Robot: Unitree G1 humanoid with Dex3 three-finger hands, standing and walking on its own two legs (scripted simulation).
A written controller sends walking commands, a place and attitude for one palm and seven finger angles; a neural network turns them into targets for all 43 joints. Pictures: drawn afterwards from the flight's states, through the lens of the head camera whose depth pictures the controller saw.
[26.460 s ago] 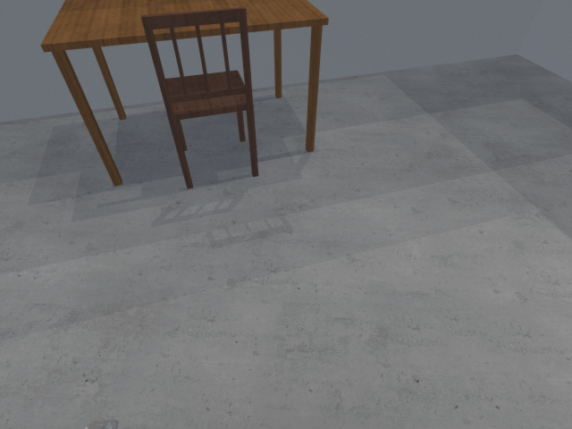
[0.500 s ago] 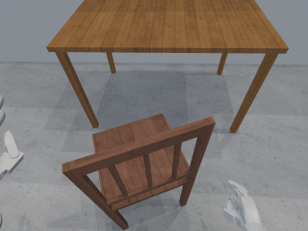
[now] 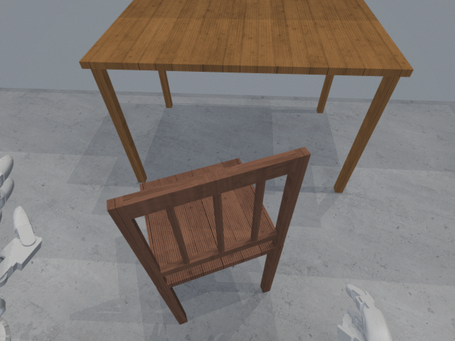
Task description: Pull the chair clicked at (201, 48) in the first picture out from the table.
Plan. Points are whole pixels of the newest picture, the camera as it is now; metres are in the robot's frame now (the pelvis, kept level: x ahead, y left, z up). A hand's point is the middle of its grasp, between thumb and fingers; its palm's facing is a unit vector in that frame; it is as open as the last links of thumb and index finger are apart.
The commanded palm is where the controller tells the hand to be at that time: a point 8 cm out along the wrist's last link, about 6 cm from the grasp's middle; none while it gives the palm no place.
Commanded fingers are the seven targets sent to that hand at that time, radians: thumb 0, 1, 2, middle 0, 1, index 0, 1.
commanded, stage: step back with the hand held close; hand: left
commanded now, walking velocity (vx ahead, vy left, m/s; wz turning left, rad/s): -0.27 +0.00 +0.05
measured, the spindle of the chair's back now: (219, 224) +0.39 +0.06 -0.10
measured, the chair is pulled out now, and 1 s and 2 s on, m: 0.51 0.51 0.51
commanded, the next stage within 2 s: stop stepping back and stand still in 0.68 s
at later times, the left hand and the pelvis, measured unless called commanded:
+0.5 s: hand out of the picture +0.12 +0.28 +0.18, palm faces +0.55 -0.67 -0.51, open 7.4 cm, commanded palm +0.04 +0.31 +0.18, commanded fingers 0.00 0.90 0.90 -0.20 -0.30 -0.20 -0.30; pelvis -0.07 +0.00 -0.01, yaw +7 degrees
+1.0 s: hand out of the picture +0.06 +0.28 +0.16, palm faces +0.45 -0.73 -0.51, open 7.4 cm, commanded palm -0.01 +0.31 +0.18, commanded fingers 0.00 0.90 0.90 -0.20 -0.30 -0.20 -0.30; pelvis -0.12 -0.01 +0.00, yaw +5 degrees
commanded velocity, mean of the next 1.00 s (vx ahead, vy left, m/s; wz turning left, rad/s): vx -0.26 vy -0.01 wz -0.08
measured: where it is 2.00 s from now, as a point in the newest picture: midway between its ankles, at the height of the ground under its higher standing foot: outside the picture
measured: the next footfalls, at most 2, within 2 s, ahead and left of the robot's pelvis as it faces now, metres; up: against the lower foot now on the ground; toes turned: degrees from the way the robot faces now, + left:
right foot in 0.62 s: +0.03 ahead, -0.13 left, +0.00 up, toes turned +11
left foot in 0.88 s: -0.10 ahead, +0.13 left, +0.00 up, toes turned +11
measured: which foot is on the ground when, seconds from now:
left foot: down 0.00-0.68, up 0.70-0.86, down 0.88-1.00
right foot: down 0.00-0.48, up 0.50-0.60, down 0.62-0.88, up 0.90-1.00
